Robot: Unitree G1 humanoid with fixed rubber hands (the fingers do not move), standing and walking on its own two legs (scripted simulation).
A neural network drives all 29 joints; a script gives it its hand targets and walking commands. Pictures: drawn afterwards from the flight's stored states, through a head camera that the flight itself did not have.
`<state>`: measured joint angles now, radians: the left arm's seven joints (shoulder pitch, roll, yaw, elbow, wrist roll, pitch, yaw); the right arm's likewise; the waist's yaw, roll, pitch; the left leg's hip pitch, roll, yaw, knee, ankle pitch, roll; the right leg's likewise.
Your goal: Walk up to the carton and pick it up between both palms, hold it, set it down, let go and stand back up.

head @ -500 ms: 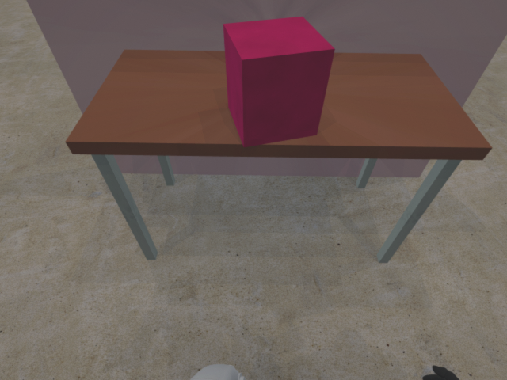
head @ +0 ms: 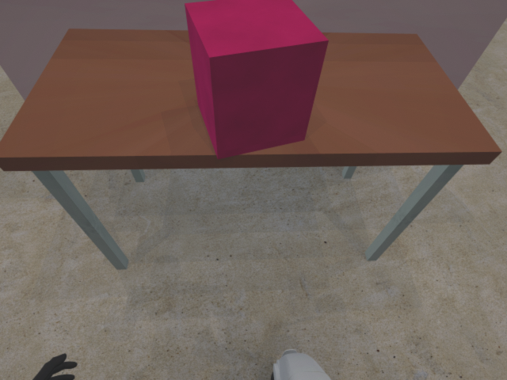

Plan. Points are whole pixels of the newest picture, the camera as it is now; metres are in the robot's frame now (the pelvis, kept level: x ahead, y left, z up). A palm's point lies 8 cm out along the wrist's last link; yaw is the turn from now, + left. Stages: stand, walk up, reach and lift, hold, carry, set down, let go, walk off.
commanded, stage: walk up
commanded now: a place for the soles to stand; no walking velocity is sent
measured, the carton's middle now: (250, 78) +0.67 -0.01 +0.08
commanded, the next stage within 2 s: none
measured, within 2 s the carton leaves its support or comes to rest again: neither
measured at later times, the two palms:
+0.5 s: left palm (66, 327) +0.22 +0.32 -0.10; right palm (459, 345) +0.16 -0.33 -0.05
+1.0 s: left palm (93, 306) +0.25 +0.26 -0.06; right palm (471, 349) +0.16 -0.38 -0.10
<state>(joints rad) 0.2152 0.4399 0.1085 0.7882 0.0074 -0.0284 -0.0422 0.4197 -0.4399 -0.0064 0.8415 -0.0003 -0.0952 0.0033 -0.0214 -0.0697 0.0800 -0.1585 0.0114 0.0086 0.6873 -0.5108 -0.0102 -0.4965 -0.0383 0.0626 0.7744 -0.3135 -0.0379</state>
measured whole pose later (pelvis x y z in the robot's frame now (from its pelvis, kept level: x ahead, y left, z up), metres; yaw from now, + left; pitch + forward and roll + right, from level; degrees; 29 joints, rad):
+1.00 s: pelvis +0.13 -0.06 +0.01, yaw -4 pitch -4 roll +1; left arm 0.25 0.41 0.10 0.79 0.01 -0.04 0.00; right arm 0.29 -0.44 -0.01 0.82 0.00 0.01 0.00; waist -0.02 0.01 0.09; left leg -0.34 0.05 0.02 0.84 -0.48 0.01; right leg -0.38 0.00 0.05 0.71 -0.27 -0.01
